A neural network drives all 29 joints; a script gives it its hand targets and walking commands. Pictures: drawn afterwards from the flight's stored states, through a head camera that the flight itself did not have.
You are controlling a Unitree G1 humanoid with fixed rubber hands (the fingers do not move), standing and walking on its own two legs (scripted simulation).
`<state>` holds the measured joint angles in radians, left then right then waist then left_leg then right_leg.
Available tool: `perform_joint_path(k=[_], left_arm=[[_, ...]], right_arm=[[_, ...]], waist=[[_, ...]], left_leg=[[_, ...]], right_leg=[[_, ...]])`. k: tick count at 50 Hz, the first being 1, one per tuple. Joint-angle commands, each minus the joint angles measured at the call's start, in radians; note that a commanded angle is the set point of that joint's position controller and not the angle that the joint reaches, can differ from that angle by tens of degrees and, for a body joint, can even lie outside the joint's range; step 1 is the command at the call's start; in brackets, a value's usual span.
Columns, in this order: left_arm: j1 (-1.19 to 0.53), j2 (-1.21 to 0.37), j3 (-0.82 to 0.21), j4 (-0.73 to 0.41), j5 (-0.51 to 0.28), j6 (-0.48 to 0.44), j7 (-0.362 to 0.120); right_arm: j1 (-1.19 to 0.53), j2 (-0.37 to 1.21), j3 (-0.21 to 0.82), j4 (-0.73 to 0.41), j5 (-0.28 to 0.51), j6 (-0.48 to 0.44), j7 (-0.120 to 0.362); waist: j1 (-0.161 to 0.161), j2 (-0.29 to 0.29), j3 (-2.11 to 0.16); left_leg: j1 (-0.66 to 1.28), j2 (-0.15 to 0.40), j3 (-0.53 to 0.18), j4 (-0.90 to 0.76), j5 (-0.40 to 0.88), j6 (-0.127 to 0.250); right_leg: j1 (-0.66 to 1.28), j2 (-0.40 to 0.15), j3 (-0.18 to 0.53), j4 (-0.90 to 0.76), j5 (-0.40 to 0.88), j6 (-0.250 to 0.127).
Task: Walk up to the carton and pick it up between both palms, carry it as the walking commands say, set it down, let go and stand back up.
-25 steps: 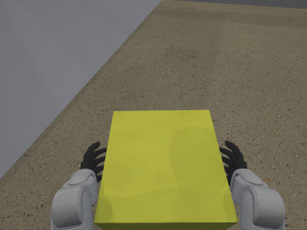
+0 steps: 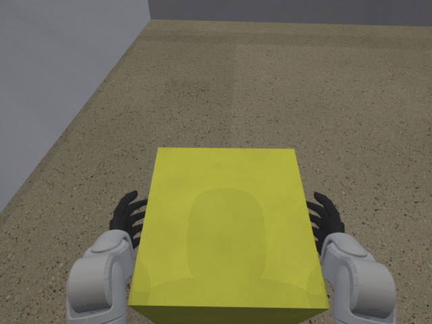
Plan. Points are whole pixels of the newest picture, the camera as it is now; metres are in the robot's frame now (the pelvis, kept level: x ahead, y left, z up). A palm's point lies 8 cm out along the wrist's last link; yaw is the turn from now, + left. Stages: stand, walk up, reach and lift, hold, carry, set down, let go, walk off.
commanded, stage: carry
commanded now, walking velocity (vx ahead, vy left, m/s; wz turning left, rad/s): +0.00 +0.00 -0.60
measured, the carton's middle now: (224, 242) +0.29 +0.01 +0.01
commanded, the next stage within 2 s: none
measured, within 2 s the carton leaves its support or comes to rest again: neither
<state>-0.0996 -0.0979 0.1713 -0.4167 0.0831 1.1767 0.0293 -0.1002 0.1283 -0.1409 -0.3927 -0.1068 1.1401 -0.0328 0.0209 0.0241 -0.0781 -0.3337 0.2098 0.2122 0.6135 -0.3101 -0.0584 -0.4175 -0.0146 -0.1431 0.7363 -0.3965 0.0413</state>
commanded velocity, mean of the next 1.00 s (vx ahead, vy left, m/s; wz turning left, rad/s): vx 0.00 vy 0.00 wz -0.40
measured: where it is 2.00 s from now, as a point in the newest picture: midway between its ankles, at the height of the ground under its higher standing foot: outside the picture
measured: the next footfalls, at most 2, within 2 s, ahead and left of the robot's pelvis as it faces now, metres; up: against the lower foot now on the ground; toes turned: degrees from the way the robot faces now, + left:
right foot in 0.04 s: +0.04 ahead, -0.11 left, +0.00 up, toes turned -9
left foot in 0.56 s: -0.02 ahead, +0.12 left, +0.00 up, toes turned -11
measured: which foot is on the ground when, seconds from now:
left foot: down 0.00-0.04, up 0.06-0.54, down 0.56-0.90, up 0.92-1.00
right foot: up 0.00-0.02, down 0.04-0.56, up 0.58-0.86, down 0.88-1.00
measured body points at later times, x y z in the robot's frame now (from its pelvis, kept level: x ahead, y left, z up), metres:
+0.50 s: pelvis -0.06 -0.01 +0.00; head -0.04 -0.03 +0.45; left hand +0.24 +0.09 +0.08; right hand +0.17 -0.24 +0.07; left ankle -0.05 +0.13 -0.70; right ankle +0.00 -0.10 -0.73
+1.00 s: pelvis -0.11 -0.03 +0.00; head -0.11 -0.04 +0.45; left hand +0.20 -0.02 +0.06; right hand +0.03 -0.31 +0.06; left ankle -0.07 +0.12 -0.69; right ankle -0.13 -0.12 -0.73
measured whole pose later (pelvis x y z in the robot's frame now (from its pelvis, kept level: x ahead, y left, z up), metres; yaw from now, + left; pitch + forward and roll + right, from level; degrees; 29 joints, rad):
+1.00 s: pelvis -0.11 -0.03 +0.00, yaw -27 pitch +4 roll +0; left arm -0.08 -0.13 0.12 -0.39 0.13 1.17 0.03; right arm -0.08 0.09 -0.17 -0.40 -0.09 1.18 -0.02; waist -0.04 0.03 -0.06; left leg -0.46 0.13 0.08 0.93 -0.53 -0.09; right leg -0.40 -0.02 -0.12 0.61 -0.28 -0.05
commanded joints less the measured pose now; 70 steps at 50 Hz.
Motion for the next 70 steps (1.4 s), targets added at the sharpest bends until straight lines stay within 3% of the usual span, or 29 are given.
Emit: perform_joint_path(k=[1,2,3,4,6,10,22,26,27,28,29,30,32,35,40,42,44,45,46,48,51,56,58,60,61,62,65,66,70], left_arm=[[-0.402,-0.774,-0.764,-0.014,-0.378,0.014,-0.228],[-0.396,-0.775,-0.757,-0.006,-0.374,0.017,-0.232],[-0.334,-0.777,-0.732,0.047,-0.342,0.009,-0.232],[-0.367,-0.783,-0.746,0.007,-0.357,0.003,-0.229],[-0.392,-0.823,-0.748,-0.039,-0.353,-0.012,-0.228],[-0.398,-0.83,-0.757,-0.118,-0.36,-0.037,-0.222],[-0.329,-0.742,-0.776,-0.145,-0.353,-0.015,-0.23],[-0.347,-0.736,-0.788,-0.149,-0.353,-0.008,-0.229],[-0.348,-0.735,-0.787,-0.141,-0.347,-0.007,-0.228],[-0.357,-0.736,-0.785,-0.128,-0.338,-0.006,-0.226],[-0.381,-0.749,-0.795,-0.145,-0.345,-0.002,-0.231],[-0.442,-0.759,-0.803,-0.161,-0.344,-0.006,-0.23],[-0.443,-0.757,-0.786,-0.123,-0.355,-0.003,-0.232],[-0.452,-0.75,-0.793,-0.108,-0.374,0.004,-0.224],[-0.409,-0.751,-0.799,-0.086,-0.366,0.019,-0.216],[-0.381,-0.76,-0.788,-0.067,-0.354,0.021,-0.219],[-0.369,-0.774,-0.784,-0.054,-0.352,0.02,-0.221],[-0.358,-0.774,-0.776,-0.033,-0.341,0.02,-0.222],[-0.32,-0.787,-0.763,-0.005,-0.321,0.008,-0.219],[-0.369,-0.82,-0.762,-0.054,-0.33,-0.005,-0.216],[-0.386,-0.842,-0.756,-0.099,-0.335,-0.019,-0.213],[-0.343,-0.817,-0.762,-0.103,-0.334,-0.021,-0.217],[-0.333,-0.805,-0.771,-0.093,-0.333,-0.015,-0.22],[-0.323,-0.797,-0.775,-0.075,-0.329,-0.012,-0.222],[-0.335,-0.795,-0.787,-0.077,-0.336,-0.006,-0.225],[-0.381,-0.79,-0.792,-0.084,-0.343,-0.006,-0.228],[-0.436,-0.766,-0.769,-0.012,-0.33,-0.015,-0.231],[-0.419,-0.743,-0.71,0.093,-0.279,-0.037,-0.233],[-0.456,-0.774,-0.703,0.118,-0.282,-0.086,-0.232]], right_arm=[[-0.351,0.732,0.711,-0.019,0.347,0.032,0.213],[-0.368,0.719,0.717,-0.02,0.345,0.034,0.213],[-0.395,0.733,0.739,-0.032,0.356,0.045,0.219],[-0.423,0.736,0.749,-0.033,0.376,0.04,0.223],[-0.447,0.814,0.792,-0.046,0.419,0.029,0.234],[-0.478,0.821,0.804,-0.141,0.455,0.0,0.229],[-0.345,0.755,0.772,-0.119,0.394,0.017,0.205],[-0.342,0.762,0.754,-0.102,0.387,0.026,0.207],[-0.329,0.764,0.751,-0.086,0.383,0.029,0.209],[-0.318,0.761,0.749,-0.073,0.382,0.032,0.213],[-0.312,0.757,0.735,-0.068,0.372,0.022,0.219],[-0.351,0.764,0.743,-0.094,0.376,0.018,0.226],[-0.378,0.76,0.732,-0.095,0.381,0.021,0.23],[-0.38,0.734,0.707,-0.079,0.381,0.025,0.22],[-0.327,0.711,0.694,-0.055,0.356,0.038,0.218],[-0.337,0.709,0.708,-0.056,0.355,0.041,0.222],[-0.367,0.706,0.731,-0.066,0.359,0.039,0.227],[-0.378,0.705,0.739,-0.066,0.359,0.043,0.228],[-0.414,0.732,0.763,-0.08,0.383,0.053,0.234],[-0.451,0.782,0.8,-0.086,0.423,0.044,0.246],[-0.471,0.815,0.807,-0.125,0.458,0.03,0.25],[-0.41,0.773,0.793,-0.137,0.435,0.029,0.236],[-0.374,0.765,0.78,-0.109,0.415,0.034,0.234],[-0.362,0.768,0.769,-0.08,0.402,0.04,0.235],[-0.353,0.757,0.748,-0.059,0.389,0.035,0.239],[-0.371,0.753,0.735,-0.044,0.382,0.03,0.24],[-0.392,0.739,0.678,0.041,0.338,0.017,0.241],[-0.374,0.715,0.612,0.143,0.282,-0.007,0.241],[-0.425,0.746,0.616,0.139,0.29,-0.056,0.24]], waist=[[-0.018,0.117,-0.205],[-0.008,-0.038,-0.194],[-0.004,-0.363,-0.195],[-0.022,-0.27,-0.198],[-0.017,-0.167,-0.236],[-0.014,-0.13,-0.268],[-0.007,-0.177,-0.268],[-0.018,-0.194,-0.289],[-0.023,-0.174,-0.308],[-0.032,-0.026,-0.307],[-0.037,0.256,-0.244],[-0.026,0.221,-0.181],[-0.022,0.054,-0.141],[-0.016,0.14,-0.117],[-0.039,0.246,-0.173],[-0.027,0.241,-0.201],[-0.016,0.102,-0.236],[-0.018,-0.098,-0.251],[-0.009,-0.302,-0.271],[-0.015,-0.192,-0.278],[-0.011,-0.171,-0.291],[-0.011,-0.174,-0.3],[-0.027,-0.156,-0.297],[-0.03,-0.11,-0.333],[-0.021,0.01,-0.309],[-0.014,0.058,-0.265],[-0.023,0.027,-0.169],[-0.025,0.022,-0.158],[-0.026,-0.015,-0.157]], left_leg=[[0.1,0.122,-0.045,0.071,0.377,0.012],[-0.117,0.077,-0.027,0.199,0.112,-0.042],[-0.387,-0.085,-0.037,0.388,-0.358,-0.088],[-0.392,-0.06,-0.153,0.535,-0.383,-0.075],[-0.375,-0.058,-0.19,0.579,-0.252,-0.054],[-0.341,-0.088,-0.187,0.571,-0.116,-0.051],[-0.177,-0.186,-0.185,0.214,-0.136,-0.016],[0.149,-0.222,-0.107,-0.148,-0.066,0.012],[0.318,-0.181,-0.115,-0.251,-0.038,0.024],[0.445,-0.013,-0.284,-0.352,-0.125,0.059],[0.366,0.279,-0.551,-0.382,-0.047,0.197],[0.24,0.342,-0.509,-0.36,0.172,0.261],[0.133,0.213,-0.299,-0.282,0.39,0.204],[0.152,0.113,-0.136,-0.22,0.486,0.135],[0.237,0.114,-0.129,-0.131,0.622,0.138],[0.245,0.116,-0.128,-0.069,0.588,0.102],[0.09,0.077,-0.08,0.072,0.432,0.017],[-0.134,0.006,-0.055,0.19,0.102,-0.038],[-0.233,-0.083,-0.081,0.308,-0.306,-0.059],[-0.225,-0.085,-0.172,0.386,-0.295,-0.032],[-0.211,-0.107,-0.18,0.391,-0.18,-0.01],[-0.104,-0.154,-0.16,0.15,-0.143,0.017],[0.005,-0.17,-0.142,-0.078,0.0,0.03],[0.202,-0.096,-0.199,-0.203,0.135,0.047],[0.165,-0.014,-0.303,-0.2,0.166,0.075],[0.083,-0.005,-0.292,-0.202,0.112,0.085],[-0.013,-0.057,-0.235,-0.241,-0.086,0.056],[-0.013,-0.072,-0.226,-0.238,-0.089,0.053],[-0.01,-0.088,-0.231,-0.229,-0.068,0.06]], right_leg=[[0.169,0.006,0.028,-0.312,0.156,-0.02],[0.324,-0.163,0.235,-0.337,0.408,-0.044],[0.414,-0.396,0.6,-0.291,0.867,-0.19],[0.383,-0.37,0.543,-0.254,1.004,-0.238],[0.355,-0.285,0.407,-0.26,0.786,-0.203],[0.299,-0.231,0.383,-0.307,0.555,-0.178],[0.225,-0.201,0.525,-0.361,0.42,-0.194],[0.068,-0.116,0.44,-0.373,0.278,-0.107],[-0.034,-0.071,0.39,-0.364,0.205,-0.053],[-0.17,-0.002,0.312,-0.219,0.102,-0.011],[-0.334,0.104,0.147,0.067,-0.052,0.004],[-0.34,0.009,0.127,0.265,-0.104,0.009],[-0.251,-0.017,0.127,0.452,-0.01,0.006],[-0.229,-0.009,0.054,0.35,0.03,0.013],[-0.088,0.036,-0.03,0.016,-0.036,0.002],[0.002,0.046,-0.042,-0.186,0.079,-0.012],[0.241,-0.059,0.06,-0.347,0.312,-0.016],[0.397,-0.244,0.26,-0.266,0.794,-0.064],[0.41,-0.374,0.428,-0.25,1.12,-0.189],[0.367,-0.318,0.317,-0.259,0.936,-0.198],[0.3,-0.264,0.242,-0.29,0.728,-0.194],[0.244,-0.259,0.263,-0.318,0.563,-0.202],[0.199,-0.228,0.239,-0.305,0.478,-0.169],[0.105,-0.177,0.203,-0.278,0.351,-0.106],[0.078,-0.11,0.159,-0.275,0.234,-0.068],[0.118,-0.091,0.135,-0.285,0.158,-0.062],[0.121,-0.106,0.157,-0.339,0.109,-0.07],[0.103,-0.112,0.166,-0.356,0.082,-0.069],[0.079,-0.116,0.174,-0.385,0.067,-0.06]])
